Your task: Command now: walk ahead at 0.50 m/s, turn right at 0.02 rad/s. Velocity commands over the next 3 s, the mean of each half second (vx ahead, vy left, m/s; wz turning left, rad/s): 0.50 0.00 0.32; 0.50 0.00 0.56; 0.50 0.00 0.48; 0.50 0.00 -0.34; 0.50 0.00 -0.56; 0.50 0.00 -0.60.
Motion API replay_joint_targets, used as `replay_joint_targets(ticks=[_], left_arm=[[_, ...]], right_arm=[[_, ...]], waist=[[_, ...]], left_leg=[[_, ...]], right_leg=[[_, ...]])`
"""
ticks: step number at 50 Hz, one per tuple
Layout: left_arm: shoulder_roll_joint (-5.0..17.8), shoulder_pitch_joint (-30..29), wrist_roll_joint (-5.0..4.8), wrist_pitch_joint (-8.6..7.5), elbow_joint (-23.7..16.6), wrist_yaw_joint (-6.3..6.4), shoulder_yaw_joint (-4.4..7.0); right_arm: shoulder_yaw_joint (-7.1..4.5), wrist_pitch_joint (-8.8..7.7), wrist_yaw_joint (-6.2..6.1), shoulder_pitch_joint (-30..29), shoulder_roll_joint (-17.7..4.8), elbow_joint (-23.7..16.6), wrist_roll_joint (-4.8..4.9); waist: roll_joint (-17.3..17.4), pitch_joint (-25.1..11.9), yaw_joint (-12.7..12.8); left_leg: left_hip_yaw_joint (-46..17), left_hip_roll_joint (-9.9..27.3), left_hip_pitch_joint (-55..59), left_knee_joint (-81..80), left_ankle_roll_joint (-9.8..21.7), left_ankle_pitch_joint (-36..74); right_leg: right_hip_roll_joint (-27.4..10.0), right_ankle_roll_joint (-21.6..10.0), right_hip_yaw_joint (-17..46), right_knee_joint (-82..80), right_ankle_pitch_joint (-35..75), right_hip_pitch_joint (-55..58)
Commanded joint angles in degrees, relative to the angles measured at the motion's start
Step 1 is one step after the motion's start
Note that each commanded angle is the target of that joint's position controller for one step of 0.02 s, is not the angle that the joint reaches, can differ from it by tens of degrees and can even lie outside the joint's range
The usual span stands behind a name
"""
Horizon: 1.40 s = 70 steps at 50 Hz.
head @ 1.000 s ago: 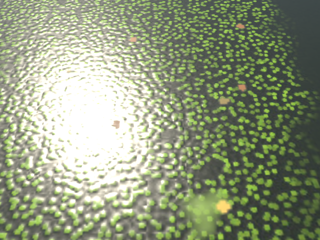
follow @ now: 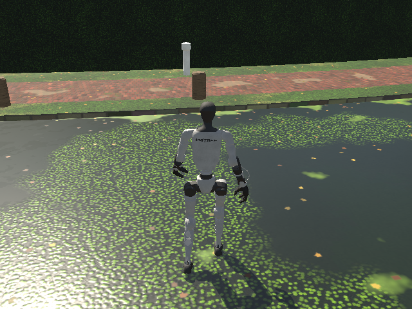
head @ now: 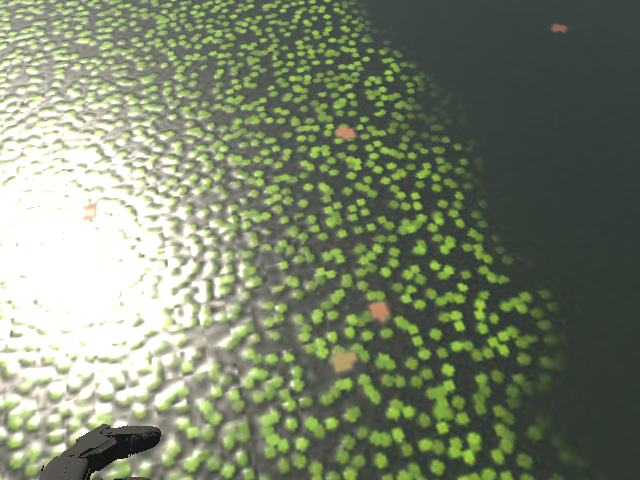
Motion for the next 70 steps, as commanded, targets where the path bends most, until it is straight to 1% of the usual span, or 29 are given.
replay_joint_targets(ticks=[1, 3, 7, 10, 17, 21, 23, 24, 25, 26, 27, 28, 29, 30, 31, 35, 40, 45, 48, 49, 50, 51, 52, 53, 54, 56, 61, 66, 70], left_arm=[[10.87, 19.97, -0.31, 0.43, 1.72, 0.58, 3.76], [7.6, 13.12, 0.17, 0.35, 1.29, 0.48, 2.73], [6.59, 10.18, 0.75, -1.67, 2.96, 0.39, 2.79], [7.65, 11.29, 1.18, -2.08, 4.9, 1.01, 3.23], [10.22, 15.61, 0.22, -0.86, 8.41, 1.97, 3.77], [11.64, 16.47, -0.63, 1.21, 9.61, 2.47, 4.34], [13.32, 15.44, -0.7, 2.17, 9.08, 3.18, 4.83], [13.51, 14.58, -0.69, 2.69, 8.71, 3.56, 4.83], [12.57, 14.7, -0.33, 2.52, 7.88, 3.94, 4.32], [4.51, 20.59, 1.65, 1.0, 4.87, 2.86, 1.67], [6.67, 17.04, 0.55, -1.44, 4.35, 1.88, 1.51], [10.25, 10.84, -1.88, -2.76, 2.49, 1.17, 2.57], [9.5, 8.75, -1.93, -3.47, 1.51, 1.22, 2.14], [9.15, 8.27, -0.53, -3.52, 1.85, 1.67, 2.28], [9.75, 9.13, 0.38, -2.98, 1.96, 1.88, 2.75], [7.14, 9.61, 1.23, -0.74, 1.57, 2.02, 2.29], [4.65, -1.56, 0.66, -1.07, -1.06, 1.5, 1.11], [8.01, -3.8, -0.37, -2.1, -2.2, 0.51, 2.43], [10.61, 6.57, 0.16, -2.86, 0.01, 1.0, 4.2], [13.61, 14.8, 1.0, -2.93, 0.6, 1.5, 5.03], [18.01, 18.97, 1.46, -2.08, 2.72, 1.22, 6.11], [12.5, 17.67, 0.03, -1.86, 1.96, 0.92, 5.13], [8.97, 15.4, -0.05, -1.53, 1.4, 1.22, 4.16], [7.97, 12.73, 0.53, -1.18, 1.22, 1.3, 3.64], [6.77, 11.2, 0.72, -0.96, 1.7, 1.39, 3.25], [5.77, 10.42, 0.87, -1.23, 2.49, 1.63, 2.95], [8.77, 11.4, 0.49, -1.6, 5.1, 1.69, 4.08], [10.72, 12.75, -0.03, -0.66, 7.05, 2.04, 4.41], [12.12, 17.45, -1.57, 0.43, 10.23, 1.46, 4.62]], right_arm=[[-1.01, -2.91, 0.57, -1.19, -7.85, -6.45, 1.46], [-0.95, -2.74, 0.48, -6.46, -6.84, -7.39, 0.96], [-0.86, 0.03, 0.16, -3.6, -3.44, -6.15, 0.78], [-0.95, 0.37, -0.06, -7.64, -2.98, -7.64, 0.5], [0.07, -0.36, 2.18, -19.52, -0.69, -12.26, 0.33], [-0.35, -0.26, 3.63, -22.03, -1.67, -15.61, 0.34], [-1.65, 0.14, 3.77, -16.84, -3.95, -15.46, 0.26], [-3.11, 0.29, 3.42, -9.21, -6.25, -13.83, 0.41], [-5.06, 0.69, 2.41, 0.57, -10.01, -11.6, 0.61], [-6.48, 0.81, 1.5, 2.46, -16.92, -11.4, 0.87], [-5.34, 0.26, 1.52, 3.6, -13.64, -13.04, 0.69], [-4.35, -0.22, 1.53, 1.81, -10.44, -12.68, 0.01], [-3.99, -0.52, 1.41, -1.39, -8.93, -12.87, 0.12], [-3.49, -0.54, 1.35, -5.19, -7.37, -13.47, 0.19], [-2.98, -0.6, 1.15, -7.52, -5.98, -14.36, -0.36], [-3.33, -0.76, 0.13, -8.11, -7.18, -14.31, -0.25], [-3.78, 0.16, -1.16, -4.29, -8.63, -12.43, 0.4], [-3.8, 0.83, -1.43, -1.67, -8.17, -10.99, 0.83], [-2.98, 1.05, -1.24, -3.09, -5.34, -11.65, 0.33], [-1.63, 0.87, -1.02, -2.07, -1.71, -12.58, -0.57], [-0.71, 0.3, -0.95, 5.89, 0.85, -14.44, 1.21], [-1.79, 0.3, -1.2, 5.09, -5.49, -12.74, 1.84], [-2.73, 0.63, -1.19, -1.47, -8.52, -13.3, 1.37], [-2.82, 0.92, -1.28, -4.59, -8.06, -13.88, 0.67], [-2.96, 0.93, -1.09, -6.57, -7.31, -14.61, 0.15], [-2.81, 1.39, -0.44, -5.99, -4.97, -14.92, 0.86], [-1.9, 2.04, 0.08, -10.02, -1.98, -16.85, 0.44], [-1.16, 1.11, 1.81, -17.88, -0.67, -18.44, 0.52], [-0.84, 0.73, 2.62, -22.7, -0.18, -20.73, 0.53]], waist=[[-9.69, -15.48, 10.42], [-3.72, -5.93, 7.53], [-5.29, -2.69, 3.53], [-3.64, -0.55, 4.24], [-1.72, 2.87, 8.9], [-2.81, 2.42, 8.1], [-5.16, -2.38, 4.5], [-4.67, -6.61, 0.05], [-1.63, -11.77, -4.66], [13.49, -17.53, 0.24], [10.02, -26.1, -2.14], [6.37, -18.38, -3.48], [2.41, -12.2, -1.36], [-0.6, -7.79, 1.24], [0.69, -6.29, 3.3], [1.86, -4.08, 5.31], [4.09, -2.5, 1.0], [5.94, -2.54, 1.08], [6.41, -7.01, 6.77], [-0.46, -15.04, 9.67], [-19.71, -20.44, 5.93], [-13.59, -16.44, 7.36], [-8.2, -9.51, 9.05], [-4.7, -5.91, 8.26], [-4.53, -3.02, 7.45], [-7.11, -1.81, 5.8], [-4.73, -0.64, 5.87], [-3.58, 1.08, 8.55], [-3.11, 3.13, 8.85]], left_leg=[[-4.79, 1.25, -38.43, 32.27, 1.01, -2.72], [-2.74, 5.71, -36.18, 27.19, 0.83, 6.04], [-4.0, 7.53, -29.24, 22.59, -1.03, 13.41], [-5.7, 6.95, -33.32, 15.4, -1.94, 21.31], [-0.27, 5.38, -33.37, -3.95, 0.06, 32.19], [3.47, 3.16, -33.72, -7.21, 3.09, 22.63], [7.11, -0.95, -24.57, -6.62, 5.42, 16.82], [7.9, -3.4, -14.14, -8.95, 7.18, 17.98], [2.13, -1.69, 3.0, -11.01, 9.88, 20.43], [-27.57, 13.96, 25.98, -12.47, 20.3, 15.96], [-47.75, 19.78, 31.9, -22.42, 25.1, 9.52], [-38.95, 17.86, 27.22, -24.19, 21.35, 11.29], [-31.35, 15.32, 18.66, -24.31, 19.18, 15.6], [-25.59, 12.9, 10.13, -24.88, 17.53, 22.04], [-22.14, 11.27, 4.14, -26.04, 17.02, 27.59], [-16.02, 8.25, -6.4, -28.89, 17.19, 35.35], [-12.52, 3.99, -10.49, -27.45, 12.57, 26.76], [-21.16, 7.41, -3.86, -21.37, 10.71, 20.3], [-20.87, 4.11, -5.25, -10.09, 7.46, 23.13], [-15.8, 0.28, -11.78, 5.9, 5.27, 14.48], [-8.5, -6.86, -32.1, 23.88, 1.66, -8.22], [-9.64, -1.81, -39.04, 31.34, 0.69, -5.73], [-8.56, 0.1, -40.33, 32.92, 0.32, -0.1], [-6.95, 1.93, -38.44, 31.94, -0.03, 3.95], [-6.88, 3.35, -37.45, 29.46, -0.22, 6.58], [-5.63, 5.3, -33.67, 26.47, -0.23, 8.97], [-4.16, 6.63, -36.72, 16.95, -1.6, 15.55], [0.14, 5.59, -33.02, 1.66, -0.55, 27.41], [1.85, 3.33, -29.55, -5.84, 2.31, 21.54]], right_leg=[[-20.45, -12.95, 35.79, -14.18, -12.18, 44.41], [-16.12, -10.26, 22.54, -17.27, -4.27, 29.21], [-13.32, -9.58, 10.63, -23.82, 4.93, 17.89], [-12.99, -8.99, 4.73, -25.27, 9.5, 18.96], [-13.78, -6.36, -4.14, -25.12, 11.99, 26.56], [-16.02, -4.65, -6.38, -18.1, 26.92, 34.74], [-15.53, -3.21, -8.25, -8.03, 46.61, 35.43], [-13.96, -1.84, -9.74, 2.34, 49.89, 32.54], [-11.69, 0.35, -10.06, 17.14, 39.76, 21.32], [-1.41, 4.38, -8.44, 39.21, -10.22, -5.93], [3.41, 4.54, 5.04, 48.37, -27.39, -14.76], [-0.25, 3.33, 7.59, 48.38, -22.69, -19.76], [-2.71, 2.61, 6.82, 43.63, -17.63, -19.04], [-4.6, 3.0, 6.19, 38.24, -14.98, -16.14], [-5.89, 3.54, 6.36, 35.1, -12.94, -11.87], [-5.52, 7.11, 4.33, 25.77, -8.24, -7.35], [-1.3, 8.23, 3.45, 4.16, 10.05, -1.65], [-0.12, 5.93, 6.53, -3.56, 6.83, 1.58], [-1.87, 1.58, 6.15, -7.04, 3.04, 17.06], [-11.73, -1.99, 15.67, -6.44, -0.79, 31.39], [-23.99, -11.77, 43.26, -12.29, -13.93, 47.08], [-24.37, -11.22, 47.51, -15.12, -26.92, 44.67], [-21.54, -8.52, 37.52, -15.68, -25.0, 38.23], [-18.92, -6.98, 29.68, -16.29, -16.86, 31.78], [-16.69, -6.6, 24.22, -17.39, -10.33, 27.16], [-14.1, -5.9, 16.47, -20.05, -4.03, 22.42], [-15.23, -8.01, 6.98, -23.3, 6.61, 22.91], [-13.78, -5.79, -2.57, -23.28, 10.66, 24.83], [-16.37, -5.92, -2.8, -22.14, 15.81, 28.79]])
